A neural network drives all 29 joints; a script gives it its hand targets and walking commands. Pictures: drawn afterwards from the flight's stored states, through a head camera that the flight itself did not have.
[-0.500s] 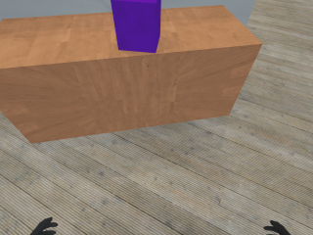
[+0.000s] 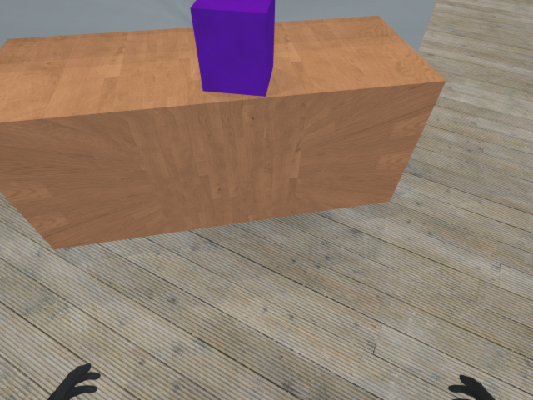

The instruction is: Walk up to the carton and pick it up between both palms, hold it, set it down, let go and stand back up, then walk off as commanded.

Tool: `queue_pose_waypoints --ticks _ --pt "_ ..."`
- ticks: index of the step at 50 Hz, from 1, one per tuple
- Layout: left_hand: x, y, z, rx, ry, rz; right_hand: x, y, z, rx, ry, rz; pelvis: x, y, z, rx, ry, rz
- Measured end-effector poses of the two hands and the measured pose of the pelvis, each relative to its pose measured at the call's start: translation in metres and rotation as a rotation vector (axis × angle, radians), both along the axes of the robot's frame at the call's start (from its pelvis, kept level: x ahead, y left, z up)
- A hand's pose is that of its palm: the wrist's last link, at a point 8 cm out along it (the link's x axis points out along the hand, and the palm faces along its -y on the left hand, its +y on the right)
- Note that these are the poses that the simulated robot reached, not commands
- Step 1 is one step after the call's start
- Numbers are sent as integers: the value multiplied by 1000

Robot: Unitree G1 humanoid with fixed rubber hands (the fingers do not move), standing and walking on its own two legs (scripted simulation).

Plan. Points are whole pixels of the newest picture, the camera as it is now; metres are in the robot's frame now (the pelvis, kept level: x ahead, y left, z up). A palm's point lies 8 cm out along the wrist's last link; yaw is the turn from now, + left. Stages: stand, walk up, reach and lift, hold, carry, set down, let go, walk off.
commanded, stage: stand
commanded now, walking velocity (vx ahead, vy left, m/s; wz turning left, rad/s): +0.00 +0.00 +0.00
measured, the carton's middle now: (237, 41) +1.12 +0.12 +0.01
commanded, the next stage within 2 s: none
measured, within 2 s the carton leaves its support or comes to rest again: neither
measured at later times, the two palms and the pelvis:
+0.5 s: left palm out of the picture +0.12 +0.32 -0.08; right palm out of the picture +0.11 -0.31 -0.09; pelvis +0.00 +0.00 +0.00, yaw +0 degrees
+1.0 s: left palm out of the picture +0.12 +0.32 -0.08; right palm out of the picture +0.11 -0.31 -0.09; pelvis +0.00 +0.00 +0.00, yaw +0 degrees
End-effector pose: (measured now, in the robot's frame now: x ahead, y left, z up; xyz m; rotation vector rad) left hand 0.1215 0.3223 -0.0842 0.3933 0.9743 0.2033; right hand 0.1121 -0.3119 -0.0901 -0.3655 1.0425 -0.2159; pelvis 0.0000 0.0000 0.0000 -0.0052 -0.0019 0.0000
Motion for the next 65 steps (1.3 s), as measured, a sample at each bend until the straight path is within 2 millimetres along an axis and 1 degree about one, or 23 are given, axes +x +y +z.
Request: queue_pose_waypoints --ticks 20,65 --pt "1 -1 2 3 -3 0 1 -1 0 2 -4 -1 1 -2 1 2 1 0" --pt "-5 1 4 -3 -24 0 -9 0 4 -3 -9 -7 -7 1 2 -1 -15 0"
